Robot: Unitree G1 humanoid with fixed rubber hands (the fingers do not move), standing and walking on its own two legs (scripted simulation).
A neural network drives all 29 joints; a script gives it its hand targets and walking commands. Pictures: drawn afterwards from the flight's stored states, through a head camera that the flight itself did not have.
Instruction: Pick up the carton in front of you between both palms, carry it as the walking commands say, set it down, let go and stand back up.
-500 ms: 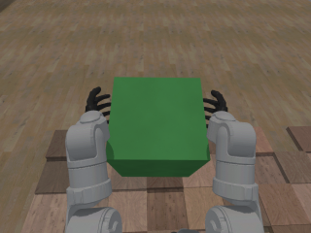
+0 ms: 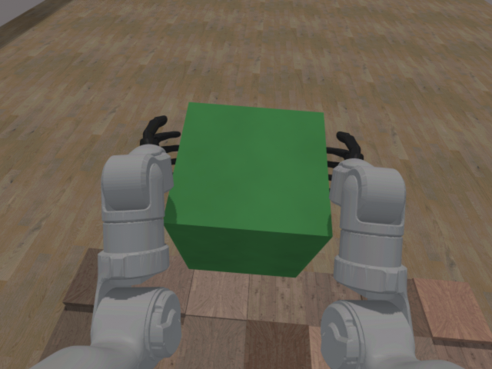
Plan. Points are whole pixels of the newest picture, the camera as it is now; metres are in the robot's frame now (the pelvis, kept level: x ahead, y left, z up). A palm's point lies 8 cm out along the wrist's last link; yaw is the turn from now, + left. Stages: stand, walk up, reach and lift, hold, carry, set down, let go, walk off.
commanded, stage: carry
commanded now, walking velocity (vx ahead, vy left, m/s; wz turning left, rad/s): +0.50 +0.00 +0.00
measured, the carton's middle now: (248, 199) +0.37 +0.01 +0.07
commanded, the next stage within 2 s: none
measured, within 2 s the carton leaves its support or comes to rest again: neither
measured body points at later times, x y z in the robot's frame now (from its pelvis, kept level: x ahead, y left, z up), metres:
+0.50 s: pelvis +0.29 -0.02 +0.02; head +0.36 -0.01 +0.46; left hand +0.64 +0.17 +0.11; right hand +0.67 -0.12 +0.10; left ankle +0.19 +0.09 -0.59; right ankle +0.35 -0.09 -0.70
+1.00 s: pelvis +0.58 +0.06 +0.03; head +0.61 +0.08 +0.48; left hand +0.98 +0.19 +0.18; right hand +0.95 -0.10 +0.18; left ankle +0.58 +0.11 -0.71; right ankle +0.59 -0.09 -0.64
